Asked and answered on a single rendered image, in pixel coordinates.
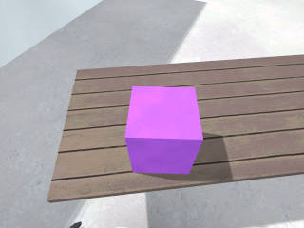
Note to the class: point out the table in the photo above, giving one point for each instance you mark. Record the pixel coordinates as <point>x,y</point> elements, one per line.
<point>251,114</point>

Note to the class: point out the carton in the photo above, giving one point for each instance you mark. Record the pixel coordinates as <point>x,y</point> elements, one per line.
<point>163,132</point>

